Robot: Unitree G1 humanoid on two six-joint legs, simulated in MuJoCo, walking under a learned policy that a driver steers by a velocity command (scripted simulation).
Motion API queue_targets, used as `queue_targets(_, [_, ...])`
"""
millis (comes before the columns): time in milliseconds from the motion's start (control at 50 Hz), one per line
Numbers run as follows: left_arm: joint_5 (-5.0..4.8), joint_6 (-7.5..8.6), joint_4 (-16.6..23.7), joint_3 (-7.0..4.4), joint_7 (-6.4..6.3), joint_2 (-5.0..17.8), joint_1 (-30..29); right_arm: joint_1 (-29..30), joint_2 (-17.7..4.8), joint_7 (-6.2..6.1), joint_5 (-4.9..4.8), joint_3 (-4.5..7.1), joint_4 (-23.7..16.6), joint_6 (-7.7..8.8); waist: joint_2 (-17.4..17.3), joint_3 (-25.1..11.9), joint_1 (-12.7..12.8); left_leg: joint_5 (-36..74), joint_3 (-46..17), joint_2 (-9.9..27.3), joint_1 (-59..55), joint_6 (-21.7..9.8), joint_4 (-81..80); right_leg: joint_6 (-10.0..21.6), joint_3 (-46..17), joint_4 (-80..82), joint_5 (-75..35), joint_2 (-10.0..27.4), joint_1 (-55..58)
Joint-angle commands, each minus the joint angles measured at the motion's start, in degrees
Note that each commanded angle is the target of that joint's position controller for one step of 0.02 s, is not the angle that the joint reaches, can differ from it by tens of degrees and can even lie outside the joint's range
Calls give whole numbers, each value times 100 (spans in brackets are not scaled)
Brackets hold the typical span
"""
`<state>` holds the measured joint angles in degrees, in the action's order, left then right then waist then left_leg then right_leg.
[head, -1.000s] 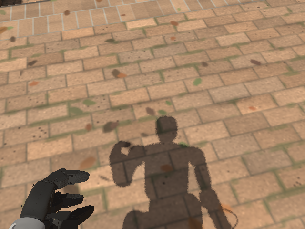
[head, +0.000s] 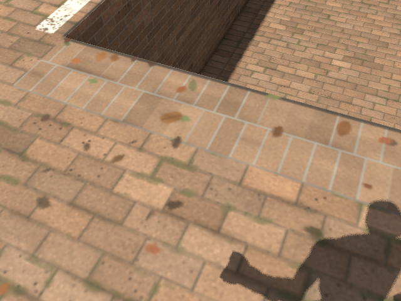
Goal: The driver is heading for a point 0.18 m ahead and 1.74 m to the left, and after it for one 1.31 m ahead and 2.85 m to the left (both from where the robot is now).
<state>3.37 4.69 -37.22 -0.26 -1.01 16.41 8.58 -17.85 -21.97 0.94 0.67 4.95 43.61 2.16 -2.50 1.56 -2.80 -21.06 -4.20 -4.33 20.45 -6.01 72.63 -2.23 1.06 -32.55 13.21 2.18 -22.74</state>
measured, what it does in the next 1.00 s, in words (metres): walks ahead, turning left: left foot, then right foot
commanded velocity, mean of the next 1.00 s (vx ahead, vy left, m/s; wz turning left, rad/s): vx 0.35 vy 0.00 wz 0.77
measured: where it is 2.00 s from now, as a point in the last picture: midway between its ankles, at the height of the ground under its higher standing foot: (58, 214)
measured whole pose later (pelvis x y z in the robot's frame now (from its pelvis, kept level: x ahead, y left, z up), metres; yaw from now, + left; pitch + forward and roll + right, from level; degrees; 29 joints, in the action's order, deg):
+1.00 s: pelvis +0.42 +0.00 +0.02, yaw +45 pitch +3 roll +1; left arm 1.1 0.7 -43.0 -3.8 1.7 16.9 22.7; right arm -13.7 -17.3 3.3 2.0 2.0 35.3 -0.7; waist -0.8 -5.1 3.9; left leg -20.0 -0.4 0.2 25.3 -0.2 44.2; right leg -0.1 -5.4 -21.8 11.6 -0.1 -13.3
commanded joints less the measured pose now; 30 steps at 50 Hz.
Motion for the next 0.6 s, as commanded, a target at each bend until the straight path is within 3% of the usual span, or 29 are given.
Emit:
queue_targets(20, [-69, 66, -161, -207, -16, 466, 1156, 520, -32, 111, 147, -55, -755, -104, 801, -395, 451, 49, 42, 680, 2345, 258, 279, 826, -1430, 1254, -2542, 1612, 2402])
queue_targets(60, [-241, 164, -351, -197, 57, 384, 1222, 733, 120, 165, 158, -100, -971, -247, 1050, -283, 314, 77, 186, 701, 2401, 340, -26, 733, -718, 1287, -3978, 1482, 2191])
queue_targets(80, [-498, 166, -103, -339, -30, 500, 263, 662, 175, 89, -540, -86, -1101, -199, 1285, -74, 90, 249, 23, 974, 2543, 430, -328, 758, -403, 1443, -3543, 1323, 2043])
queue_targets(100, [-521, 153, -1, -350, -104, 585, -161, 885, 117, 91, -536, -140, -1167, -159, 1181, 65, 35, 624, 174, 990, 2369, 511, -962, 783, -137, 1709, -3248, 1296, 1603])
queue_targets(120, [-475, 134, 5, -389, -168, 709, -332, 1052, 90, 116, -383, -144, -1228, -123, 1016, 148, 30, 1142, 381, 943, 1971, 590, -1662, 773, 200, 1858, -3194, 1206, 1257])
queue_targets(140, [-439, 108, -14, -438, -219, 863, -388, 1079, 114, 170, -262, -152, -1214, -89, 880, 65, 28, 1836, 559, 849, 1383, 598, -2400, 676, 571, 1836, -3183, 1021, 1060])
queue_targets(180, [-431, 98, -114, -524, -278, 1110, -197, 924, 113, 287, -178, -114, -1075, -58, 758, -202, 26, 2568, 945, 462, 397, 507, -3166, 525, 995, 1421, -3742, 812, 1094])
queue_targets(220, [-542, 71, -115, -607, -272, 1353, -124, 631, -200, 341, -183, 39, -998, -92, 819, -472, -171, 2343, 1131, 144, -232, 245, -3348, 445, 1049, 696, -4949, 880, 1419])
queue_targets(260, [-636, -3, -20, -654, -226, 1394, -201, -279, -679, 295, -198, 300, -832, -144, 779, -923, -668, 2243, 1034, -54, -1430, -178, -3658, 369, 966, -950, -5154, 942, 1293])
queue_targets(280, [-594, -19, 11, -569, -164, 1067, -78, -702, -846, 201, -253, 415, -710, -151, 162, -907, -805, 2784, 674, -2, -2352, -419, -4205, 165, 907, -2385, -2659, 603, 487])
queue_targets(300, [-225, -14, 57, -348, -64, 294, 313, -289, -1151, 71, -233, 403, -830, -144, -1462, -696, -202, 5374, -703, 728, -2863, -829, -4066, -67, 845, -4471, 2392, -271, -809])
queue_targets(320, [-314, 61, 324, -296, 21, 615, 1179, 159, -1435, 127, 149, 379, -1381, -10, -1641, -2390, 260, 4899, -3982, 2317, -4229, -2400, -4599, -232, -495, -5994, 2676, -859, -2054])
queue_targets(340, [-357, 120, 333, -385, 71, 1240, 668, 439, -1164, 168, 59, 377, -1616, -34, -511, -2707, -85, 3164, -4183, 2238, -3991, -2197, -5197, -89, -1102, -5753, 1983, -540, -2053])
queue_targets(360, [-386, 113, 450, -412, 54, 1314, 171, 737, -944, 160, -96, 317, -1657, -31, 10, -1915, 19, 2408, -3738, 1931, -3184, -1903, -5342, -30, -1118, -5207, 1587, -416, -2099])
queue_targets(380, [-300, 68, 395, -402, -23, 1164, 26, 926, -747, 122, -214, 262, -1659, -36, 611, -1423, 229, 2325, -3382, 1637, -2383, -1613, -5343, -76, -1103, -4772, 1427, -249, -1934])
queue_targets(400, [-256, 14, 387, -411, -69, 1135, 30, 1064, -664, 74, -229, 237, -1666, -53, 575, -1135, 383, 2996, -2992, 1457, -1685, -1520, -5310, -110, -1119, -4346, 1389, -206, -1640])
queue_targets(420, [-247, -58, 378, -422, -59, 1119, 4, 1145, -636, 16, -178, 237, -1662, -97, 456, -982, 485, 3517, -2590, 1241, -1104, -1407, -5316, -142, -1078, -3929, 1398, -182, -1234])
queue_targets(480, [-244, -121, 358, -311, -53, 608, -148, 1127, -623, -180, -167, 282, -1572, -245, 370, -1020, 489, 4627, -2032, 772, -370, -1092, -5006, -314, -801, -2374, 1055, -400, -626])
queue_targets(520, [-309, -184, 331, -277, -27, 462, -198, 1123, -692, -291, -200, 322, -1573, -393, 183, -1364, 465, 4229, -2069, 646, -305, -889, -4891, -379, -813, -1774, 408, -573, -258])
queue_targets(600, [-338, -275, 328, -334, 26, 477, -438, 1145, -516, -330, -210, 285, -1605, -529, -422, -1212, 328, 2365, -2314, 460, -137, -459, -4817, -316, -878, -751, -145, -688, 160])
Velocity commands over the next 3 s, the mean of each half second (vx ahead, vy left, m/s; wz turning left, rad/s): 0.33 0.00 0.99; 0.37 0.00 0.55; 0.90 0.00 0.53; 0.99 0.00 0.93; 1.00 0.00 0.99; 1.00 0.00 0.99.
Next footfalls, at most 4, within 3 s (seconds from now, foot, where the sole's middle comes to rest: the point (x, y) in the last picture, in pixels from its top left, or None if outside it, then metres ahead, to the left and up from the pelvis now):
0.28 left None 0.39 0.08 -0.76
0.68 right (228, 272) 0.54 -0.07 -0.76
1.06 left None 0.38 0.11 -0.76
1.42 right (150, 216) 0.76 0.20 -0.76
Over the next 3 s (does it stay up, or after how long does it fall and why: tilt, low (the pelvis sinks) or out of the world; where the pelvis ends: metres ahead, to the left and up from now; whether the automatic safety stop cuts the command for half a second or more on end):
stays up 0.48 1.44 0.00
